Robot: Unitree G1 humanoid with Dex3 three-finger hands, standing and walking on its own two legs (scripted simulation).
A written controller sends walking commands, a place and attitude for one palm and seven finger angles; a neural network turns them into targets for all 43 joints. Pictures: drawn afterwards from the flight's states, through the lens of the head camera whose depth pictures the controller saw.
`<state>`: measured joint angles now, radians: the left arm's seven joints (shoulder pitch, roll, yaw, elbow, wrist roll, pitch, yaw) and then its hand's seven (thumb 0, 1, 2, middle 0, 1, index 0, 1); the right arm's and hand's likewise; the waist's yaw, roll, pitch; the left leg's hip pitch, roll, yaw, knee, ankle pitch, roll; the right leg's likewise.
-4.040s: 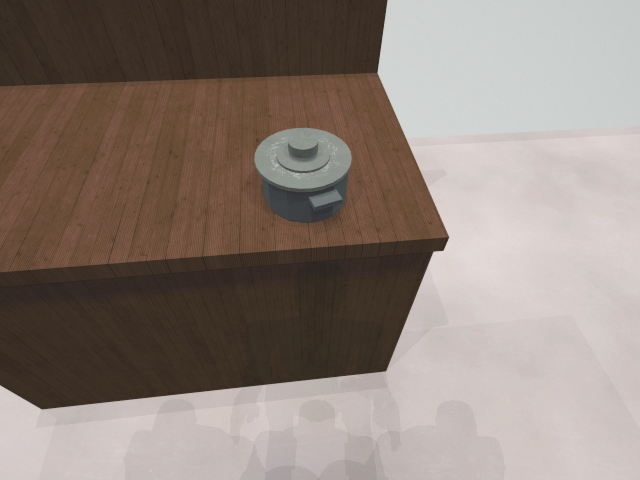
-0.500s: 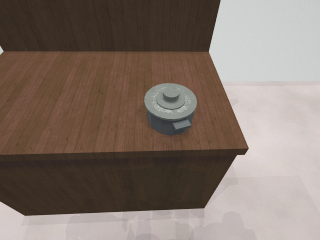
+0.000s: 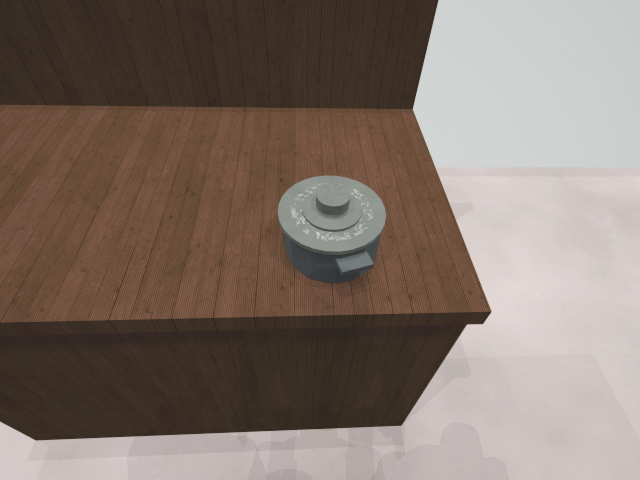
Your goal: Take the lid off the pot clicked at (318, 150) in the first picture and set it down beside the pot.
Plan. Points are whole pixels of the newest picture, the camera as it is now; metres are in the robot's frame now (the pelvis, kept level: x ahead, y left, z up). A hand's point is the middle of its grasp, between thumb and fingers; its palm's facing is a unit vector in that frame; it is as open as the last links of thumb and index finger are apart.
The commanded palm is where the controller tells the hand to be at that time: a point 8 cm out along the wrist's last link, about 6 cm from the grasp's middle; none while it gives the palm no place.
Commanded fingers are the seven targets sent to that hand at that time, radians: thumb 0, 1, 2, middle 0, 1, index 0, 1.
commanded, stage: look again from close up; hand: left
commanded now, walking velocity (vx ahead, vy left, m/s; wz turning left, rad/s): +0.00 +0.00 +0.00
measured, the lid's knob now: (332, 199) +0.51 +0.02 +0.06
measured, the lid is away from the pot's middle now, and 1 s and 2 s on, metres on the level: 0.00 0.00 0.00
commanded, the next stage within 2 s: shuffle to correct the standing spot in 0.28 s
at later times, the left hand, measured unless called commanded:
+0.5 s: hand out of the picture -0.01 +0.17 -0.18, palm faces +0.05 -0.99 -0.16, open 7.3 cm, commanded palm none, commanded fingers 0.00 0.90 0.90 -0.20 -0.30 -0.20 -0.30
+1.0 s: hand out of the picture -0.01 +0.12 -0.20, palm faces +0.18 -0.97 -0.14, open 7.3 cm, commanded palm none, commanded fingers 0.00 0.90 0.90 -0.20 -0.30 -0.20 -0.30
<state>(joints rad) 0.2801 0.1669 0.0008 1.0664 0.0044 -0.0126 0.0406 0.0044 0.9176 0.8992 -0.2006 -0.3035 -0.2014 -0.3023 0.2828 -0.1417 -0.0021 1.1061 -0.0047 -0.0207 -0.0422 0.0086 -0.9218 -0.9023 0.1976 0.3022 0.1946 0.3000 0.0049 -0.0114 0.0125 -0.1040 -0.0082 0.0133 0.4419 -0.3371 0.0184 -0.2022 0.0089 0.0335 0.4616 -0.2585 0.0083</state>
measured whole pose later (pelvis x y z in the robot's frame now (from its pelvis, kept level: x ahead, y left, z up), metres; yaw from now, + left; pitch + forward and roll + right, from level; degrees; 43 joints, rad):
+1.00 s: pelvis +0.04 -0.03 -0.01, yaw +6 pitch +1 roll -1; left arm 0.38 0.14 0.04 1.05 0.02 0.01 0.04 0.00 0.91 0.90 -0.20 -0.30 -0.20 -0.30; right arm 0.28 -0.11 -0.04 1.10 -0.01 0.01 -0.06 0.01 -0.91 -0.90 0.20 0.30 0.19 0.30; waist 0.01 -0.06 0.02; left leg -0.18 0.05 0.00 0.65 -0.44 0.00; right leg -0.20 0.03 -0.09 0.59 -0.41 -0.05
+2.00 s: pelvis +0.10 -0.16 -0.01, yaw +7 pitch -1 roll -1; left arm 0.22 0.19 0.03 0.96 0.02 0.02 0.04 0.00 0.91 0.90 -0.20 -0.30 -0.20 -0.30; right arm 0.23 -0.19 -0.07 1.03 0.00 0.06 -0.04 0.01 -0.91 -0.90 0.20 0.30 0.19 0.30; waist -0.02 -0.01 0.08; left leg -0.34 0.05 0.05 0.88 -0.53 -0.03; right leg -0.20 -0.02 -0.07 0.51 -0.30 0.00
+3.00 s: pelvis +0.11 -0.14 +0.00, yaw +5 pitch +0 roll +0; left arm 0.29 0.17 -0.01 1.04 0.01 -0.01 0.05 0.01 0.92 0.90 -0.20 -0.30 -0.20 -0.30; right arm 0.26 -0.17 0.01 1.05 -0.01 -0.03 -0.02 0.01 -0.92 -0.90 0.20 0.30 0.20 0.30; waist 0.01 -0.03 0.02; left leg -0.20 -0.03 0.10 0.49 -0.30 0.07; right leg -0.19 -0.05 -0.03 0.49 -0.30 0.04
